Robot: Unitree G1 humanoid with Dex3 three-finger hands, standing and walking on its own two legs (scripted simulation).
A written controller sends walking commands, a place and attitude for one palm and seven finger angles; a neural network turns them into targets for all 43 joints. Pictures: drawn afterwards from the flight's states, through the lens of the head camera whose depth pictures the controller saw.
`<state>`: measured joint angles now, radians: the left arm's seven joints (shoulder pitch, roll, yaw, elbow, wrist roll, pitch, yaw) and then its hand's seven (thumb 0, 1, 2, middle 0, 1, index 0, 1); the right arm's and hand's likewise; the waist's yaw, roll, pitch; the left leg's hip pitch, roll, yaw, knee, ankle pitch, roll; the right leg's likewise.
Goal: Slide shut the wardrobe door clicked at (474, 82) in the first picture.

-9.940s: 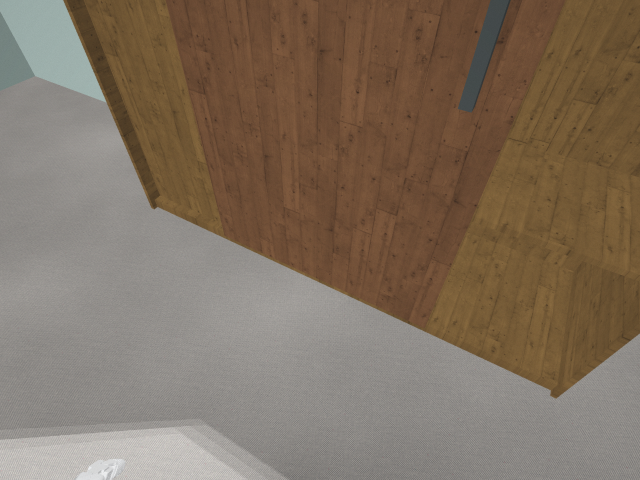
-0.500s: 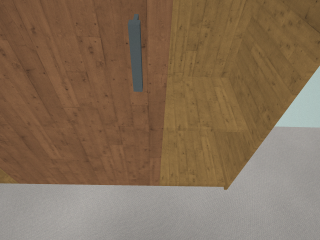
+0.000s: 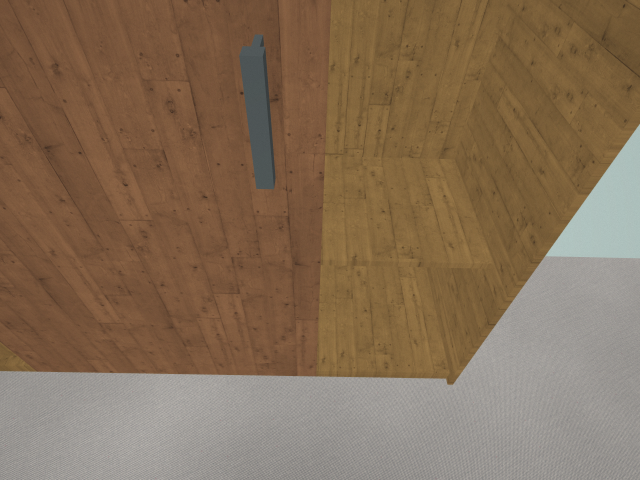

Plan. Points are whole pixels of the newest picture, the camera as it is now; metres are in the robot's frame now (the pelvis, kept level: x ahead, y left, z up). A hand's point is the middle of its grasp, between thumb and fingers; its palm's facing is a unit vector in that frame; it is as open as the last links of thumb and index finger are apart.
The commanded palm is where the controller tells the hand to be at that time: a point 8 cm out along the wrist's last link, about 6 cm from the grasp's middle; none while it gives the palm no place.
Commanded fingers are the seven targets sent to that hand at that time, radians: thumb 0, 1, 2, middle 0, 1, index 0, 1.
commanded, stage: look again from close up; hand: left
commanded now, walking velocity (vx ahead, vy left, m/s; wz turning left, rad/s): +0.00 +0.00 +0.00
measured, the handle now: (262, 116) +0.51 +0.12 +0.20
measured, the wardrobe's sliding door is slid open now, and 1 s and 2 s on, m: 0.43 0.43 0.43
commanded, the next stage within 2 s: none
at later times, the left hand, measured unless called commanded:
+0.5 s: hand out of the picture -0.01 +0.17 -0.17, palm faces +0.03 -0.98 -0.21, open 7.4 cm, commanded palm none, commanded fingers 0.00 0.90 0.90 -0.20 -0.30 -0.20 -0.30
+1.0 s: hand out of the picture -0.02 +0.15 -0.17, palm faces +0.05 -0.98 -0.20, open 7.4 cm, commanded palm none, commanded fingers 0.00 0.90 0.90 -0.20 -0.30 -0.20 -0.30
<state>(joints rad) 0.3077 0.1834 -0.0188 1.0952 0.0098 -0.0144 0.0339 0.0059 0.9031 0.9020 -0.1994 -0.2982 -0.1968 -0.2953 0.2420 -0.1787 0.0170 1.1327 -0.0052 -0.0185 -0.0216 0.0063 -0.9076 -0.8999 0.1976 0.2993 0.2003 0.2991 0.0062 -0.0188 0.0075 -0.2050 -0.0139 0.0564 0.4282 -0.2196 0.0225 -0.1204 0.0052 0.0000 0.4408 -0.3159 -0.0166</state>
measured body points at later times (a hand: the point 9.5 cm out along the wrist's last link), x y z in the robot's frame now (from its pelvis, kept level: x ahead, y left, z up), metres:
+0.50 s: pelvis +0.00 -0.01 +0.00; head +0.01 -0.01 +0.45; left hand -0.01 +0.22 -0.16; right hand +0.03 -0.25 -0.16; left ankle +0.01 +0.11 -0.74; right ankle -0.05 -0.11 -0.74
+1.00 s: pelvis +0.00 -0.02 +0.00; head +0.01 -0.02 +0.45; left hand -0.02 +0.20 -0.16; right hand +0.02 -0.25 -0.16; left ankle +0.01 +0.11 -0.74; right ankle -0.05 -0.11 -0.74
